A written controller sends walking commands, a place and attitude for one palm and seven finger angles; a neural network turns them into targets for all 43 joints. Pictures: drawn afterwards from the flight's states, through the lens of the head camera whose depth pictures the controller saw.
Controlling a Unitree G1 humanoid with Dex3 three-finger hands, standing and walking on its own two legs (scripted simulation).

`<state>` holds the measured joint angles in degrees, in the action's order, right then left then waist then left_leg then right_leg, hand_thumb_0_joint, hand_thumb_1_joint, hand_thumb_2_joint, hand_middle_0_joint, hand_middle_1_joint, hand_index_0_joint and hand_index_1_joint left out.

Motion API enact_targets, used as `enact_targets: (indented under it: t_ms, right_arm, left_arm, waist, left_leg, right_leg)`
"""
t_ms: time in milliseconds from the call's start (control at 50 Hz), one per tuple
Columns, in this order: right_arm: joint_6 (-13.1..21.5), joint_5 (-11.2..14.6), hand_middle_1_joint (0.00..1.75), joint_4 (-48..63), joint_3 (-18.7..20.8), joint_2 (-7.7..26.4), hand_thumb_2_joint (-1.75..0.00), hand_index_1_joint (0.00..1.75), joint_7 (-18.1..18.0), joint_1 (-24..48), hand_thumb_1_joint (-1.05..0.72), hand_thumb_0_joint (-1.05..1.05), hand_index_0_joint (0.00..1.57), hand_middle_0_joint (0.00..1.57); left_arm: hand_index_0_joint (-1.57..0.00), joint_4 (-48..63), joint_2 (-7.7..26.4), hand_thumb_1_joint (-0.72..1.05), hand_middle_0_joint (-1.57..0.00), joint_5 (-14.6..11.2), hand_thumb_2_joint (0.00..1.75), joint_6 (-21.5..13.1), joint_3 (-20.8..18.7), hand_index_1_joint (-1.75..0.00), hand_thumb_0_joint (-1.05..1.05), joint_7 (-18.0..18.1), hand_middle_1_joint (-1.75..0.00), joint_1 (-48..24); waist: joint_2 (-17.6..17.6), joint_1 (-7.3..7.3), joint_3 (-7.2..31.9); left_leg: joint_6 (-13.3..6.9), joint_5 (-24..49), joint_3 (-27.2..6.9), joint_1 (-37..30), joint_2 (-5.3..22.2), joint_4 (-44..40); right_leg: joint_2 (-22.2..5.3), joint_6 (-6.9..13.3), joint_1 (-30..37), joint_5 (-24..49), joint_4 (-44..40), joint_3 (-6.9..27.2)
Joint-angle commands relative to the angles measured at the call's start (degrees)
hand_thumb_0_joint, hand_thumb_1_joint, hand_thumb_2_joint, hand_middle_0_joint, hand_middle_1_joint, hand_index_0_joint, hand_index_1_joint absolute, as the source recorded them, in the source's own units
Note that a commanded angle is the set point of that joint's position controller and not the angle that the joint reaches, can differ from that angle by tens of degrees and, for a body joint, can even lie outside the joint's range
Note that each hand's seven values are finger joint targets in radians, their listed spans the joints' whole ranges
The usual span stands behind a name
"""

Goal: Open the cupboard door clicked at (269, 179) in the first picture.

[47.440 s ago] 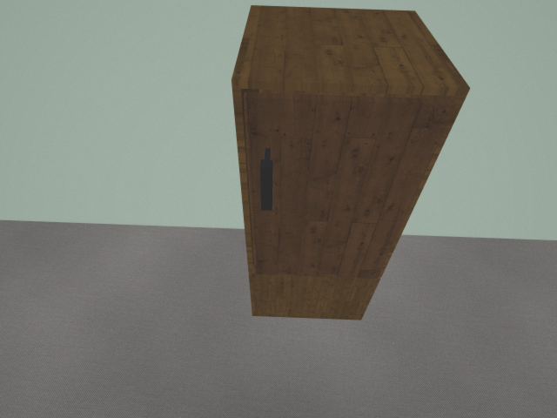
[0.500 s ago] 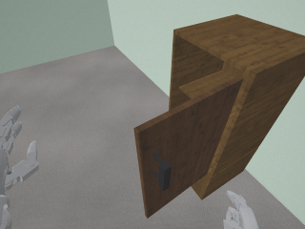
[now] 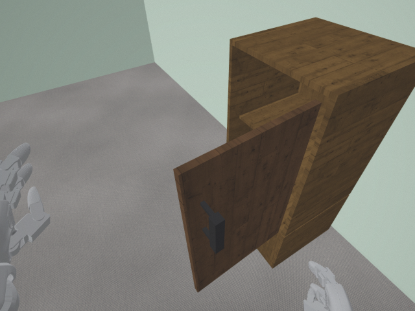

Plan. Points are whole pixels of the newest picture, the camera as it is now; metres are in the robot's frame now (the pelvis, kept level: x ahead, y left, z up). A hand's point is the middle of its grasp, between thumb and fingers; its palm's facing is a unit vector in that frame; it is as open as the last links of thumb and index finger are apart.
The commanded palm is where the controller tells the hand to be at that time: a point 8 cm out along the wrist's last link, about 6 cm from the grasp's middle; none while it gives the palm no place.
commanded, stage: step back with the hand held close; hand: left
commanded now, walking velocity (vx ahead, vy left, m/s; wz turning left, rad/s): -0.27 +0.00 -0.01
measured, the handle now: (211, 226) +0.30 +0.04 -0.01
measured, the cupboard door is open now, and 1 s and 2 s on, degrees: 94 94 94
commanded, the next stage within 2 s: stop stepping back and stand still in 1.32 s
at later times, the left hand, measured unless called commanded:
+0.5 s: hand (34, 241) +0.16 +0.27 +0.16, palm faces +0.39 -0.78 -0.50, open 7.4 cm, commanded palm +0.10 +0.31 +0.17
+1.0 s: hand (16, 272) +0.12 +0.27 +0.15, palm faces +0.40 -0.79 -0.47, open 7.4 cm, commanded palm +0.05 +0.30 +0.17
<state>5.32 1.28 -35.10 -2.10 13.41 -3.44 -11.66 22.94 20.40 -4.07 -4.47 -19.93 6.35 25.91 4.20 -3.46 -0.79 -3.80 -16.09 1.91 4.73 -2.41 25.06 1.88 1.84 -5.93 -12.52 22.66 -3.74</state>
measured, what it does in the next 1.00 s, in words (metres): lifts its right foot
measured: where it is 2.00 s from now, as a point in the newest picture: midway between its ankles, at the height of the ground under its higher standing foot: outside the picture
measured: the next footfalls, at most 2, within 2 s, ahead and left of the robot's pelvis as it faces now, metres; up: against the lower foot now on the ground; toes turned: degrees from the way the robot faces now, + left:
right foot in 1.06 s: -0.10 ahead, -0.12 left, +0.00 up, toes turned +2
left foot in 1.42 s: -0.20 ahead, +0.10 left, +0.00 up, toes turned +0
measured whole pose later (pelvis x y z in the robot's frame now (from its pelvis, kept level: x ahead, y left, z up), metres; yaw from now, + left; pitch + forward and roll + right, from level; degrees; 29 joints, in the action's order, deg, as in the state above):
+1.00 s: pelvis -0.10 +0.01 -0.02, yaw -1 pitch +2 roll -1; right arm 5.2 -1.3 -35.1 -0.5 10.4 -2.7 -8.6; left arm 31.1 24.3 -2.2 -12.8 -25.6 8.3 29.8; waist -1.8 -0.8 -2.3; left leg -4.9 -10.0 4.0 24.9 -1.8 32.6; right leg 2.9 -0.2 -16.8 -19.8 34.9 3.6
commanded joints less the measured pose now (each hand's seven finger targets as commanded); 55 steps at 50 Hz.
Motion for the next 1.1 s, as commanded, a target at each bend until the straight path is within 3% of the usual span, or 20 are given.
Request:
enact_targets:
  t_ms: [0, 40, 120, 140, 240, 280, 440, 520, 580, 640, 700, 740, 780, 840, 860, 900, 940, 980, 1040, 1080]
  right_arm:
    - [1.01, -0.55, 0.30, 9.36, 3.35, 7.04, -0.90, 0.30, -0.75, 6.88, -0.90, 0.00, 0.20, 0.20]
    - [0.31, -0.84, 0.30, 9.54, 3.81, 7.61, -0.90, 0.30, -0.69, 7.15, -0.90, 0.00, 0.20, 0.20]
    - [-1.34, -0.49, 0.30, 10.88, 4.63, 7.57, -0.90, 0.30, -1.03, 6.92, -0.90, 0.00, 0.20, 0.20]
    - [-1.63, -0.53, 0.30, 10.86, 4.69, 7.68, -0.90, 0.30, -1.25, 7.35, -0.90, 0.00, 0.20, 0.20]
    - [-2.94, -0.24, 0.30, 11.98, 5.25, 7.22, -0.90, 0.30, -1.80, 7.21, -0.90, 0.00, 0.20, 0.20]
    - [-3.21, -0.05, 0.30, 12.38, 5.26, 6.97, -0.90, 0.30, -1.92, 6.94, -0.90, 0.00, 0.20, 0.20]
    - [-2.23, -0.50, 0.30, 12.43, 5.45, 8.11, -0.90, 0.30, -2.35, 6.35, -0.90, 0.00, 0.20, 0.20]
    - [-1.52, -0.68, 0.30, 12.58, 5.39, 8.12, -0.90, 0.30, -2.33, 5.23, -0.90, 0.00, 0.20, 0.20]
    - [-0.98, -0.88, 0.30, 12.30, 5.37, 8.02, -0.90, 0.30, -2.18, 4.67, -0.90, 0.00, 0.20, 0.20]
    - [-0.41, -1.21, 0.30, 11.71, 5.25, 8.36, -0.90, 0.30, -2.17, 4.60, -0.90, 0.00, 0.20, 0.20]
    - [0.27, -1.37, 0.30, 11.65, 4.93, 8.29, -0.90, 0.30, -2.30, 4.96, -0.90, 0.00, 0.20, 0.20]
    - [0.52, -1.88, 0.30, 11.25, 5.19, 7.70, -0.90, 0.30, -2.45, 5.33, -0.90, 0.00, 0.20, 0.20]
    - [1.03, -2.19, 0.30, 11.07, 5.42, 7.37, -0.90, 0.30, -2.06, 5.54, -0.90, 0.00, 0.20, 0.20]
    - [2.09, -2.82, 0.30, 9.41, 5.82, 7.32, -0.90, 0.30, -1.42, 4.99, -0.90, 0.00, 0.20, 0.20]
    - [2.34, -2.85, 0.30, 8.89, 5.71, 6.82, -0.90, 0.30, -1.06, 4.67, -0.90, 0.00, 0.20, 0.20]
    - [2.80, -2.60, 0.30, 8.05, 5.88, 6.93, -0.90, 0.30, -0.36, 4.76, -0.90, 0.00, 0.20, 0.20]
    - [2.98, -2.74, 0.30, 7.19, 5.96, 6.67, -0.90, 0.30, 0.14, 5.20, -0.90, 0.00, 0.20, 0.20]
    - [2.73, -2.46, 0.30, 7.57, 5.81, 6.51, -0.90, 0.30, 0.75, 5.98, -0.90, 0.00, 0.20, 0.20]
    - [2.02, -2.26, 0.30, 8.34, 5.63, 6.67, -0.90, 0.30, 0.79, 7.42, -0.90, 0.00, 0.20, 0.20]
    - [1.40, -1.60, 0.30, 9.73, 5.52, 6.27, -0.90, 0.30, 0.78, 9.04, -0.90, 0.00, 0.20, 0.20]
  left_arm:
    - [-0.20, 7.65, 9.84, 0.90, -0.20, 0.30, 0.90, -6.19, -6.84, -0.30, 0.00, 0.49, -0.30, -2.36]
    - [-0.20, 10.25, 10.09, 0.90, -0.20, 0.55, 0.90, -7.02, -6.72, -0.30, 0.00, 0.61, -0.30, -0.46]
    - [-0.20, 13.48, 12.61, 0.90, -0.20, 0.78, 0.90, -7.06, -9.04, -0.30, 0.00, 1.53, -0.30, 2.74]
    - [-0.20, 14.26, 14.42, 0.90, -0.20, 0.80, 0.90, -7.09, -10.67, -0.30, 0.00, 1.90, -0.30, 2.68]
    - [-0.20, 15.63, 15.49, 0.90, -0.20, 0.62, 0.90, -7.12, -12.67, -0.30, 0.00, 2.76, -0.30, 5.59]
    - [-0.20, 15.14, 14.24, 0.90, -0.20, 0.62, 0.90, -7.00, -11.54, -0.30, 0.00, 2.84, -0.30, 6.35]
    - [-0.20, 16.03, 14.01, 0.90, -0.20, 2.01, 0.90, -7.85, -11.32, -0.30, 0.00, 3.38, -0.30, 4.40]
    - [-0.20, 16.21, 13.41, 0.90, -0.20, 2.79, 0.90, -8.58, -10.92, -0.30, 0.00, 3.56, -0.30, 2.24]
    - [-0.20, 17.45, 13.68, 0.90, -0.20, 3.00, 0.90, -9.23, -10.99, -0.30, 0.00, 3.87, -0.30, 1.33]
    - [-0.20, 18.35, 14.61, 0.90, -0.20, 3.23, 0.90, -9.92, -11.90, -0.30, 0.00, 4.43, -0.30, 1.40]
    - [-0.20, 18.43, 13.29, 0.90, -0.20, 3.64, 0.90, -10.42, -11.84, -0.30, 0.00, 4.47, -0.30, 1.34]
    - [-0.20, 18.17, 14.72, 0.90, -0.20, 3.96, 0.90, -10.67, -13.35, -0.30, 0.00, 4.42, -0.30, 0.93]
    - [-0.20, 18.29, 13.59, 0.90, -0.20, 3.86, 0.90, -11.08, -12.57, -0.30, 0.00, 3.73, -0.30, 0.88]
    - [-0.20, 18.26, 13.46, 0.90, -0.20, 3.15, 0.90, -11.91, -12.55, -0.30, 0.00, 3.03, -0.30, 2.68]
    - [-0.20, 18.56, 12.76, 0.90, -0.20, 2.46, 0.90, -11.97, -11.58, -0.30, 0.00, 2.84, -0.30, 2.89]
    - [-0.20, 20.59, 12.63, 0.90, -0.20, 1.79, 0.90, -12.13, -10.57, -0.30, 0.00, 2.62, -0.30, 2.52]
    - [-0.20, 20.99, 13.75, 0.90, -0.20, 1.50, 0.90, -12.02, -11.55, -0.30, 0.00, 2.65, -0.30, 4.30]
    - [-0.20, 21.94, 13.62, 0.90, -0.20, 0.81, 0.90, -11.30, -11.27, -0.30, 0.00, 2.44, -0.30, 4.71]
    - [-0.20, 21.67, 15.62, 0.90, -0.20, 0.41, 0.90, -10.65, -13.89, -0.30, 0.00, 2.35, -0.30, 7.21]
    - [-0.20, 20.74, 15.99, 0.90, -0.20, -0.24, 0.90, -9.74, -14.85, -0.30, 0.00, 2.07, -0.30, 8.77]
  waist:
    - [-4.69, 2.98, 1.48]
    - [-2.03, 2.84, 4.62]
    - [-3.02, 2.93, 9.28]
    - [-1.86, 2.78, 9.62]
    - [-1.59, 2.93, 10.74]
    - [-2.81, 3.19, 9.36]
    - [-0.23, 3.13, 5.47]
    - [-2.74, 3.86, 2.86]
    - [-4.34, 4.08, 3.10]
    - [-1.86, 4.12, 3.15]
    - [3.22, 3.88, 3.25]
    - [4.39, 3.37, 3.64]
    - [2.05, 3.49, 3.39]
    - [2.17, 3.53, 5.04]
    - [0.81, 3.46, 7.07]
    - [3.54, 3.37, 12.32]
    - [5.24, 3.11, 15.19]
    - [4.55, 3.03, 16.19]
    - [4.34, 2.68, 14.77]
    - [1.46, 2.45, 14.03]
  left_leg:
    - [0.84, 6.54, -5.65, 5.32, 4.80, -2.59]
    - [1.20, 10.34, -5.65, 6.09, 5.36, -2.83]
    - [1.48, 16.75, -5.80, 8.14, 6.60, -2.30]
    - [1.66, 17.46, -6.05, 9.07, 6.57, -2.01]
    - [1.59, 18.23, -7.05, 12.82, 7.38, -1.40]
    - [1.17, 14.85, -7.51, 14.37, 7.84, -1.70]
    - [-1.33, -2.91, -10.90, 27.34, 10.15, -5.95]
    - [-2.18, -15.84, -11.17, 32.81, 9.39, -4.90]
    - [-1.63, -17.08, -10.67, 30.59, 7.89, -1.51]
    - [-1.54, -17.89, -11.90, 28.94, 8.59, -2.22]
    - [-3.23, -23.76, -16.86, 36.87, 13.53, -11.07]
    - [-4.09, -19.75, -19.37, 38.63, 16.16, -13.14]
    - [-4.72, -14.10, -18.66, 37.38, 16.79, -11.55]
    - [-4.33, 4.34, -17.40, 27.59, 16.75, -7.83]
    - [-3.93, 13.24, -17.13, 22.11, 16.63, -6.24]
    - [-2.93, 29.08, -14.91, 11.09, 16.75, -3.24]
    - [-3.06, 35.60, -14.32, 6.00, 17.48, -2.12]
    - [-3.24, 36.53, -13.64, 4.87, 17.90, -1.68]
    - [-3.15, 26.65, -12.50, 11.87, 17.22, -2.59]
    - [-1.77, 10.84, -9.44, 18.89, 14.83, -2.15]
  right_leg:
    - [-6.73, 0.16, -3.96, 7.21, -6.26, 10.78]
    - [-7.07, 0.34, -1.37, 12.36, -3.75, 9.85]
    - [-6.72, -0.13, 1.86, 20.65, 1.40, 9.08]
    - [-7.07, 0.10, 2.25, 21.93, 2.18, 9.06]
    - [-6.93, 0.15, 3.08, 23.42, 5.72, 9.06]
    - [-6.70, -0.09, 1.58, 20.00, 5.74, 9.50]
    - [-4.89, -0.98, 3.47, 8.32, 9.39, 9.89]
    - [-5.85, -0.62, 1.58, -0.07, 8.13, 12.59]
    - [-7.38, 0.28, -2.64, -6.42, 4.39, 14.55]
    - [-6.75, 0.38, -5.50, -10.30, 4.14, 13.56]
    - [-2.19, -1.48, 2.49, -4.35, 14.95, 8.64]
    - [-0.14, -2.04, 5.30, 2.41, 20.78, 7.12]
    - [0.39, -2.12, 4.45, -0.59, 21.94, 8.22]
    - [0.55, -1.79, -0.42, -1.28, 18.25, 8.36]
    - [0.50, -1.74, -2.67, -2.44, 16.42, 8.15]
    - [0.39, -1.68, -6.05, -1.96, 14.93, 7.80]
    - [0.40, -1.76, -7.43, -4.79, 14.55, 7.52]
    - [0.35, -1.86, -7.24, -5.16, 13.40, 7.25]
    - [-0.08, -1.86, -3.63, -1.70, 11.78, 7.10]
    - [-1.65, -1.51, -1.22, 0.37, 9.87, 8.40]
